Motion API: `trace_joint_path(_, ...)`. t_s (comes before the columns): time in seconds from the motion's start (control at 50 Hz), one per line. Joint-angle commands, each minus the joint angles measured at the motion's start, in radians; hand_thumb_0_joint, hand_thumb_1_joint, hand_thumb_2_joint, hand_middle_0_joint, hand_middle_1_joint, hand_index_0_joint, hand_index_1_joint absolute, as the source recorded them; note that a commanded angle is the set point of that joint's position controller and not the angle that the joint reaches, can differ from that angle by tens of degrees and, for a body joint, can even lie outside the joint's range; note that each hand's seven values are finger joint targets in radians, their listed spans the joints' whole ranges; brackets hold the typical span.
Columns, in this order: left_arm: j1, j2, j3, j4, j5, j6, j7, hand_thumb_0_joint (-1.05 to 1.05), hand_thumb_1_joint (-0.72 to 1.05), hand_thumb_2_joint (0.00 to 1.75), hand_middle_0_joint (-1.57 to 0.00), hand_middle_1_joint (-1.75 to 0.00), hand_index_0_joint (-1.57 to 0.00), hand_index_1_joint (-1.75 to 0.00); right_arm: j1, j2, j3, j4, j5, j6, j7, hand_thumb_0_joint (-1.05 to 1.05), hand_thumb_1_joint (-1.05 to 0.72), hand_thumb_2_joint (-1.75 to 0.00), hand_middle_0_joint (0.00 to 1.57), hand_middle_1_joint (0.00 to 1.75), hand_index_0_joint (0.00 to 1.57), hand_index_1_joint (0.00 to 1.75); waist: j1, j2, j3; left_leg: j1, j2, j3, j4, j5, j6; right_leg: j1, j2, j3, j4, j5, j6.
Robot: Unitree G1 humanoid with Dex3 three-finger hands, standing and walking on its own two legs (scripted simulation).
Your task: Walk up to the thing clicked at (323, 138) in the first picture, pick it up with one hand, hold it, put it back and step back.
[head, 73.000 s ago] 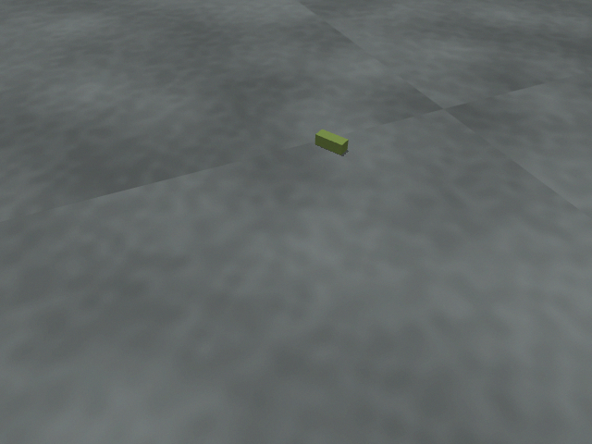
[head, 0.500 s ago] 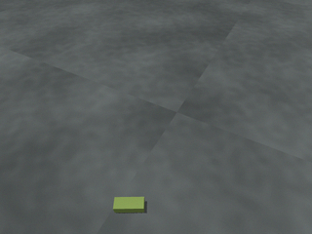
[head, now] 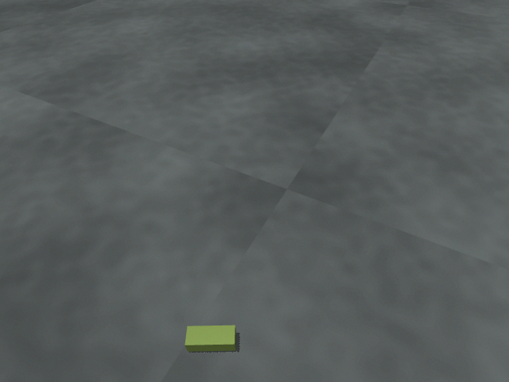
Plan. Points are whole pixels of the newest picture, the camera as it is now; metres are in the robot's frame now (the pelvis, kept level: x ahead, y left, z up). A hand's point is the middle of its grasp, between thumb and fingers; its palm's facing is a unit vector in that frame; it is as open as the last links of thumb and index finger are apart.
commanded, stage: stand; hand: left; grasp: from above
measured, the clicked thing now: (211, 338) +0.46 +0.20 -0.75
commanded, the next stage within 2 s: step back in 1.52 s
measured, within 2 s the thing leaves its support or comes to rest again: neither
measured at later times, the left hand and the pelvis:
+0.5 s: hand out of the picture +0.07 +0.23 -0.16, palm faces +0.00 -0.95 -0.32, open 7.4 cm; pelvis +0.01 -0.01 +0.00, yaw +0 degrees
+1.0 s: hand out of the picture +0.09 +0.23 -0.16, palm faces -0.02 -0.94 -0.33, open 7.4 cm; pelvis +0.02 -0.01 +0.00, yaw -1 degrees
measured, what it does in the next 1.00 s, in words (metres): stands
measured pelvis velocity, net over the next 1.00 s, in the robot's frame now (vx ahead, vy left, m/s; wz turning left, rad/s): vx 0.02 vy -0.01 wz -0.01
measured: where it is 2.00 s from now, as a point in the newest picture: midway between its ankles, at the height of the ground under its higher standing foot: outside the picture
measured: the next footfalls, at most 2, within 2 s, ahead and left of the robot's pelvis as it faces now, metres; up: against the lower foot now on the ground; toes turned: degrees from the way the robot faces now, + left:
none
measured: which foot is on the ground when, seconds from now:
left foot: down 0.00-1.00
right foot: down 0.00-1.00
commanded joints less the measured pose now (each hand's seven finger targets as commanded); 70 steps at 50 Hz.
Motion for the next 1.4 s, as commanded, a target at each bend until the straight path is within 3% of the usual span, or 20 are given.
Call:
trace_joint_path(0.0, -0.032, 0.187, 0.035, -0.047, -0.006, -0.023, 0.013, 0.0, 0.9, 0.9, -0.2, -0.3, -0.2, -0.3, -0.047, -0.19, -0.026, -0.053, 0.004, -0.023, -0.015, 0.0, -0.9, -0.9, 0.2, 0.3, 0.2, 0.3, 0.006, 0.023, 0.01, -0.053, 0.108, -0.11, -0.105, -0.054, 0.018, -0.031, -0.08, 0.086, -0.084, -0.022, -0.028)
trace_joint_path(0.02, -0.037, 0.191, 0.035, -0.045, -0.003, -0.025, 0.013, 0.0, 0.9, 0.9, -0.2, -0.3, -0.2, -0.3, -0.052, -0.187, -0.025, -0.057, 0.004, -0.024, -0.014, 0.0, -0.9, -0.9, 0.2, 0.3, 0.2, 0.3, 0.004, 0.004, -0.016, -0.036, 0.107, -0.104, -0.094, -0.009, 0.019, -0.016, -0.086, 0.089, -0.088, -0.01, -0.032)
trace_joint_path(0.14, -0.043, 0.197, 0.032, -0.035, -0.007, -0.026, 0.009, 0.0, 0.9, 0.9, -0.2, -0.3, -0.2, -0.3, -0.048, -0.202, -0.02, -0.046, 0.007, -0.024, -0.013, 0.0, -0.9, -0.9, 0.2, 0.3, 0.2, 0.3, 0.0, 0.006, -0.014, -0.027, 0.111, -0.102, -0.1, -0.017, 0.019, -0.026, -0.084, 0.092, -0.096, -0.008, -0.031)
trace_joint_path(0.16, -0.043, 0.204, 0.033, -0.034, -0.007, -0.024, 0.009, 0.0, 0.9, 0.9, -0.2, -0.3, -0.2, -0.3, -0.048, -0.203, -0.019, -0.044, 0.007, -0.022, -0.012, 0.0, -0.9, -0.9, 0.2, 0.3, 0.2, 0.3, 0.001, 0.004, 0.002, -0.051, 0.108, -0.105, -0.109, -0.055, 0.018, -0.03, -0.08, 0.088, -0.099, -0.039, -0.03)
trace_joint_path(0.2, -0.056, 0.204, 0.033, -0.034, -0.007, -0.025, 0.008, 0.0, 0.9, 0.9, -0.2, -0.3, -0.2, -0.3, -0.055, -0.202, -0.018, -0.045, 0.007, -0.025, -0.013, 0.0, -0.9, -0.9, 0.2, 0.3, 0.2, 0.3, -0.001, -0.001, -0.022, -0.022, 0.114, -0.1, -0.101, 0.009, 0.017, -0.022, -0.087, 0.094, -0.089, 0.003, -0.036)
trace_joint_path(0.36, -0.063, 0.208, 0.033, -0.026, -0.013, -0.027, 0.006, 0.0, 0.9, 0.9, -0.2, -0.3, -0.2, -0.3, -0.043, -0.209, -0.011, -0.035, 0.009, -0.025, -0.013, 0.0, -0.9, -0.9, 0.2, 0.3, 0.2, 0.3, -0.008, -0.003, -0.024, -0.017, 0.117, -0.093, -0.098, 0.026, 0.021, -0.012, -0.09, 0.095, -0.096, 0.026, -0.035)
trace_joint_path(0.48, -0.077, 0.211, 0.032, -0.031, -0.014, -0.028, 0.004, 0.0, 0.9, 0.9, -0.2, -0.3, -0.2, -0.3, -0.06, -0.218, -0.008, -0.034, 0.011, -0.034, -0.016, 0.0, -0.9, -0.9, 0.2, 0.3, 0.2, 0.3, -0.004, 0.004, -0.067, 0.02, 0.128, -0.087, -0.084, 0.169, 0.014, 0.013, -0.095, 0.089, -0.078, 0.14, -0.034)
trace_joint_path(0.58, -0.073, 0.206, 0.029, -0.025, -0.015, -0.023, 0.003, 0.0, 0.9, 0.9, -0.2, -0.3, -0.2, -0.3, -0.071, -0.224, -0.007, -0.027, 0.01, -0.03, -0.016, 0.0, -0.9, -0.9, 0.2, 0.3, 0.2, 0.3, 0.001, 0.007, -0.037, -0.004, 0.127, -0.088, -0.102, 0.094, 0.013, -0.002, -0.089, 0.087, -0.091, 0.074, -0.033)
trace_joint_path(0.86, -0.101, 0.226, 0.03, -0.038, -0.016, -0.033, 0.0, 0.0, 0.9, 0.9, -0.2, -0.3, -0.2, -0.3, -0.083, -0.23, -0.006, -0.033, 0.012, -0.031, -0.01, 0.0, -0.9, -0.9, 0.2, 0.3, 0.2, 0.3, -0.009, -0.004, -0.073, 0.03, 0.133, -0.076, -0.089, 0.148, 0.011, 0.007, -0.098, 0.096, -0.093, 0.143, -0.035)
trace_joint_path(1.08, -0.092, 0.23, 0.023, -0.04, -0.015, -0.036, -0.002, 0.0, 0.9, 0.9, -0.2, -0.3, -0.2, -0.3, -0.083, -0.234, -0.007, -0.029, 0.014, -0.026, -0.005, 0.0, -0.9, -0.9, 0.2, 0.3, 0.2, 0.3, -0.008, -0.014, -0.05, 0.012, 0.133, -0.078, -0.098, 0.097, 0.01, 0.0, -0.094, 0.098, -0.112, 0.086, -0.036)
trace_joint_path(1.12, -0.097, 0.239, 0.027, -0.045, -0.016, -0.037, -0.002, 0.0, 0.9, 0.9, -0.2, -0.3, -0.2, -0.3, -0.088, -0.238, -0.008, -0.034, 0.014, -0.029, -0.005, 0.0, -0.9, -0.9, 0.2, 0.3, 0.2, 0.3, -0.008, 0.005, -0.078, 0.032, 0.136, -0.075, -0.092, 0.132, 0.01, 0.011, -0.097, 0.099, -0.101, 0.137, -0.039)
trace_joint_path(1.2, -0.103, 0.243, 0.027, -0.048, -0.018, -0.034, -0.003, 0.0, 0.9, 0.9, -0.2, -0.3, -0.2, -0.3, -0.076, -0.236, -0.005, -0.029, 0.013, -0.03, -0.007, 0.0, -0.9, -0.9, 0.2, 0.3, 0.2, 0.3, -0.01, 0.006, -0.061, 0.02, 0.137, -0.076, -0.105, 0.114, 0.005, 0.001, -0.093, 0.1, -0.099, 0.106, -0.041)
trace_joint_path(1.28, -0.103, 0.245, 0.025, -0.053, -0.017, -0.037, -0.004, 0.0, 0.9, 0.9, -0.2, -0.3, -0.2, -0.3, -0.078, -0.238, -0.006, -0.034, 0.014, -0.032, -0.007, 0.0, -0.9, -0.9, 0.2, 0.3, 0.2, 0.3, -0.012, -0.007, -0.092, 0.046, 0.142, -0.07, -0.088, 0.177, 0.006, 0.015, -0.098, 0.098, -0.086, 0.182, -0.041)
trace_joint_path(1.38, -0.098, 0.242, 0.024, -0.045, -0.02, -0.035, -0.005, 0.0, 0.9, 0.9, -0.2, -0.3, -0.2, -0.3, -0.075, -0.241, -0.004, -0.031, 0.013, -0.027, -0.005, 0.0, -0.9, -0.9, 0.2, 0.3, 0.2, 0.3, -0.009, -0.013, -0.042, 0.003, 0.135, -0.077, -0.112, 0.082, 0.008, -0.005, -0.092, 0.1, -0.109, 0.082, -0.039)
